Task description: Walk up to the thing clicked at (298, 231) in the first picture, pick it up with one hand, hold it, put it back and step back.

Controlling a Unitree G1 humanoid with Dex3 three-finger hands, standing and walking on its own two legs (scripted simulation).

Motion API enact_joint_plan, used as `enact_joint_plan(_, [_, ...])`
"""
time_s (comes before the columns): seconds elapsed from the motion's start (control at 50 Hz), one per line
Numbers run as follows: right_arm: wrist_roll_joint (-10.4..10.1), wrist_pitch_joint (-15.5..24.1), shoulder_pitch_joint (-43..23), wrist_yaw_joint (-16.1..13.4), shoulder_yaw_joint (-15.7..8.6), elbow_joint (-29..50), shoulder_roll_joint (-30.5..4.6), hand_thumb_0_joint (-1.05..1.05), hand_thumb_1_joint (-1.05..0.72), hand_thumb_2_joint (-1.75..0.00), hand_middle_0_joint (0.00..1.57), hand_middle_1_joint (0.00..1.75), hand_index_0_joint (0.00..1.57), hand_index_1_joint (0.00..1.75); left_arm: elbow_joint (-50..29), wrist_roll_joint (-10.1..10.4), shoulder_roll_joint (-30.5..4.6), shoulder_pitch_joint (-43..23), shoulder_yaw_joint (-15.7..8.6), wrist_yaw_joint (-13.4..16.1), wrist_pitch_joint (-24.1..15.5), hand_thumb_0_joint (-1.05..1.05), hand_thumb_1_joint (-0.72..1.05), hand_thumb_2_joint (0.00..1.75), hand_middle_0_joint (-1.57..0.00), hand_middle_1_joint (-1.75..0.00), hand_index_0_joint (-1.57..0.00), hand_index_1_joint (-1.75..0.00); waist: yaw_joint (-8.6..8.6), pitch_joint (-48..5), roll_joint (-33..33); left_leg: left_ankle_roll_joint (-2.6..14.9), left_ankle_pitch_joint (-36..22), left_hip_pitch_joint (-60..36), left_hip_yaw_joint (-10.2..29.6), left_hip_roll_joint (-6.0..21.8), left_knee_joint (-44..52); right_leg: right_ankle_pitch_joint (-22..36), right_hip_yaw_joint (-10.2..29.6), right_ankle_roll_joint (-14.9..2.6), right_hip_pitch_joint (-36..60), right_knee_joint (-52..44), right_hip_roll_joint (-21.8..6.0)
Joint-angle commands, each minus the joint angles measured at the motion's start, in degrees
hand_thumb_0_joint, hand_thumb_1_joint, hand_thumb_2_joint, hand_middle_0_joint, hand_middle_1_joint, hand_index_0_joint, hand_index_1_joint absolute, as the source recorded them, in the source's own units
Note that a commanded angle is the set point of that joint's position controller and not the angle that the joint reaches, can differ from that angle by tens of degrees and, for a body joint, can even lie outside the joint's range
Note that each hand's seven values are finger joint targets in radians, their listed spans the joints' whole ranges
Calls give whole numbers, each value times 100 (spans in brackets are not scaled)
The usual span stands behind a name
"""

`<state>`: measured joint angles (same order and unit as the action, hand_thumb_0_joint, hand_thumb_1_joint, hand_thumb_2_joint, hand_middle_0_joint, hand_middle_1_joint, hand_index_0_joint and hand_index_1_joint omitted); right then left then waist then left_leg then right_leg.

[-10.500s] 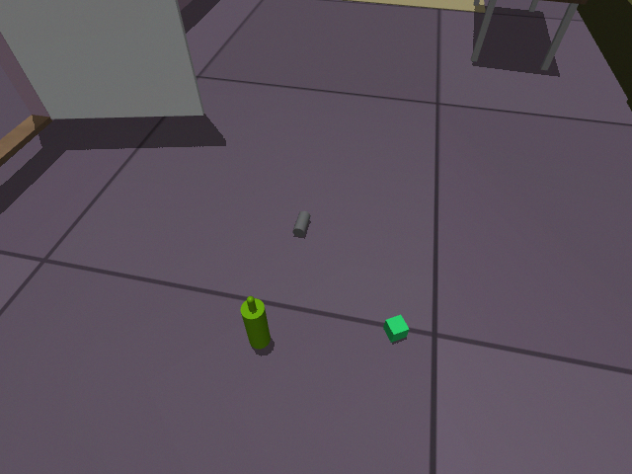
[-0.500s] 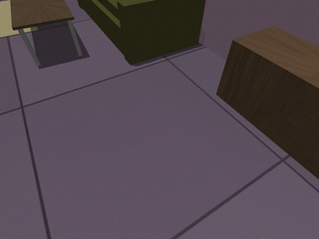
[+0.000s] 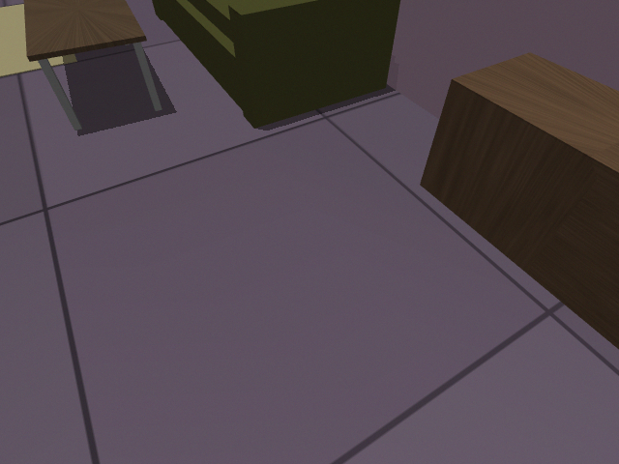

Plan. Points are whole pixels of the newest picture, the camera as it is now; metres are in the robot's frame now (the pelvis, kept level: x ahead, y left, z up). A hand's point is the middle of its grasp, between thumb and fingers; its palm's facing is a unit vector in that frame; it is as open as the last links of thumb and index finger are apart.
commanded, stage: stand
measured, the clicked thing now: out of the picture +0.02 +1.14 -0.76
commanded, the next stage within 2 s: walk up in 1.76 s
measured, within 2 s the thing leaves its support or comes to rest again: neither
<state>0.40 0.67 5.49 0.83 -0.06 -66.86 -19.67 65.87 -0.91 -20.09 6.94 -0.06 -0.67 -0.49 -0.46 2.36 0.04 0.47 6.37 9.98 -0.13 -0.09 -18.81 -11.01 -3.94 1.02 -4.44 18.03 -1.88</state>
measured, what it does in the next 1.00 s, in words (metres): stands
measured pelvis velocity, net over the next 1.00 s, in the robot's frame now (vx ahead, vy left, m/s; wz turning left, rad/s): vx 0.02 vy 0.00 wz -0.01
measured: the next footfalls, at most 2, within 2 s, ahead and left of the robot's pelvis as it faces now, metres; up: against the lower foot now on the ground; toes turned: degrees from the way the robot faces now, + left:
none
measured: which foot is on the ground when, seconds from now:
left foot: down 0.00-1.00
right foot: down 0.00-1.00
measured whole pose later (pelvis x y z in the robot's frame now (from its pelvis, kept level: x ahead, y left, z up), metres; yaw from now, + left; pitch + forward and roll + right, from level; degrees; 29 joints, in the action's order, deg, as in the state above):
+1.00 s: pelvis +0.02 +0.00 +0.00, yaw -1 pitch -2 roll +0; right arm 0.3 0.8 5.3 0.4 0.4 -65.7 -19.8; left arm 64.7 -0.9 -20.1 7.0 -0.1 -0.5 -0.5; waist -0.2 2.6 -0.1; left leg 0.1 8.2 8.6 -0.7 0.3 -18.6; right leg -11.9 -3.4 0.8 -2.6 16.4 -1.5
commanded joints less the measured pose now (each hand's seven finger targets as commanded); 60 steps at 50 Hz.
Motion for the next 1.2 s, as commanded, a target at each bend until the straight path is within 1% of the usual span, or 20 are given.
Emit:
enact_joint_plan(0.0, [4,107,-317,-102,-185,344,-1257,0,-90,-90,20,30,20,30,-316,16,-1186,-187,-209,90,-107,0,90,90,-20,-30,-20,-30,16,-230,63,54,172,-141,723,711,409,-154,602,-182,-251,-433,-651])
enact_joint_plan(0.1, [2,109,-352,-106,-181,375,-1269,0,-90,-90,20,30,20,30,-352,11,-1154,-176,-195,90,-117,0,90,90,-20,-30,-20,-30,28,-303,57,69,96,-210,733,733,362,-93,612,-175,-263,-432,-655])
enact_joint_plan(0.12, [3,109,-341,-100,-180,373,-1252,0,-90,-90,20,30,20,30,-351,19,-1188,-191,-199,96,-119,0,90,90,-20,-30,-20,-30,32,-271,-36,81,-25,-234,733,744,346,-108,615,-182,-263,-427,-664])
enact_joint_plan(0.18, [0,93,-279,-103,-183,359,-1261,0,-90,-90,20,30,20,30,-372,20,-1229,-213,-210,93,-122,0,90,90,-20,-30,-20,-30,-14,-225,-17,64,108,-212,703,711,326,-182,649,-177,-324,-503,-663])
enact_joint_plan(0.26, [15,120,-253,-107,-169,369,-1243,0,-90,-90,20,30,20,30,-417,25,-1213,-212,-216,92,-133,0,90,90,-20,-30,-20,-30,8,-443,61,87,-441,-298,661,757,258,268,653,-186,-92,-432,-687])
enact_joint_plan(0.32, [2,132,-327,-116,-174,367,-1278,0,-90,-90,20,30,20,30,-397,30,-1184,-180,-210,97,-123,0,90,90,-20,-30,-20,-30,52,-442,90,79,-616,-379,673,782,225,349,628,-174,-84,-401,-678])
enact_joint_plan(0.44, [-2,133,-292,-130,-158,377,-1223,0,-90,-90,20,30,20,30,-413,31,-1214,-226,-220,111,-117,0,90,90,-20,-30,-20,-30,35,-484,10,69,-923,-417,638,805,195,598,601,-159,22,-369,-691])
enact_joint_plan(0.54, [7,119,-275,-137,-153,395,-1243,0,-90,-90,20,30,20,30,-409,23,-1204,-217,-227,113,-108,0,90,90,-20,-30,-20,-30,36,-344,26,59,-698,-369,621,782,271,430,600,-156,-70,-423,-675])
enact_joint_plan(0.62, [-1,113,-320,-137,-165,404,-1302,0,-90,-90,20,30,20,30,-393,22,-1147,-185,-211,99,-94,0,90,90,-20,-30,-20,-30,51,-246,77,52,-332,-319,642,768,336,170,599,-171,-129,-477,-661])
enact_joint_plan(0.7, [10,111,-275,-129,-159,428,-1221,0,-90,-90,20,30,20,30,-426,17,-1222,-244,-228,107,-112,0,90,90,-20,-30,-20,-30,22,-377,-27,58,-655,-394,621,768,280,378,613,-177,-73,-467,-679])
enact_joint_plan(0.76, [-8,122,-304,-132,-155,432,-1247,0,-90,-90,20,30,20,30,-419,26,-1178,-203,-223,99,-119,0,90,90,-20,-30,-20,-30,39,-416,60,72,-674,-455,606,768,247,472,627,-186,-20,-463,-697])
enact_joint_plan(0.8, [-2,125,-318,-125,-158,453,-1243,0,-90,-90,20,30,20,30,-436,33,-1210,-202,-229,110,-125,0,90,90,-20,-30,-20,-30,48,-480,37,80,-909,-492,609,789,204,620,601,-168,23,-444,-692])
enact_joint_plan(0.86, [-3,132,-275,-141,-149,428,-1264,0,-90,-90,20,30,20,30,-437,24,-1176,-198,-217,100,-120,0,90,90,-20,-30,-20,-30,28,-489,77,60,-879,-511,584,780,216,690,615,-167,24,-450,-695])
enact_joint_plan(0.88, [7,136,-323,-142,-167,445,-1270,0,-90,-90,20,30,20,30,-455,28,-1218,-169,-231,114,-118,0,90,90,-20,-30,-20,-30,64,-554,60,72,-1084,-580,595,806,165,846,584,-165,64,-395,-691])
enact_joint_plan(0.94, [-9,110,-309,-146,-144,450,-1228,0,-90,-90,20,30,20,30,-424,18,-1229,-187,-237,121,-110,0,90,90,-20,-30,-20,-30,33,-431,-8,75,-846,-521,585,783,212,675,601,-164,-6,-444,-692])
enact_joint_plan(0.98, [-5,109,-259,-141,-141,449,-1225,0,-90,-90,20,30,20,30,-430,16,-1198,-207,-228,119,-109,0,90,90,-20,-30,-20,-30,22,-396,-4,88,-844,-476,588,789,236,639,590,-161,18,-441,-684])
enact_joint_plan(1.08, [10,129,-283,-147,-145,477,-1243,0,-90,-90,20,30,20,30,-454,27,-1204,-125,-228,121,-113,0,90,90,-20,-30,-20,-30,73,-479,47,91,-1138,-573,577,820,181,847,566,-146,44,-362,-682])
enact_joint_plan(1.1, [-3,124,-279,-157,-159,471,-1278,0,-90,-90,20,30,20,30,-435,13,-1176,-123,-225,124,-109,0,90,90,-20,-30,-20,-30,57,-447,55,102,-1023,-558,563,802,182,785,598,-159,39,-429,-701])
enact_joint_plan(1.12, [-1,126,-281,-156,-141,464,-1235,0,-90,-90,20,30,20,30,-430,23,-1211,-152,-228,121,-106,0,90,90,-20,-30,-20,-30,49,-330,-6,58,-986,-497,594,799,257,644,572,-148,-27,-413,-664])
enact_joint_plan(1.18, [5,117,-275,-151,-149,472,-1265,0,-90,-90,20,30,20,30,-455,20,-1184,-130,-216,114,-107,0,90,90,-20,-30,-20,-30,60,-367,42,92,-796,-509,571,799,227,575,597,-169,-9,-462,-679])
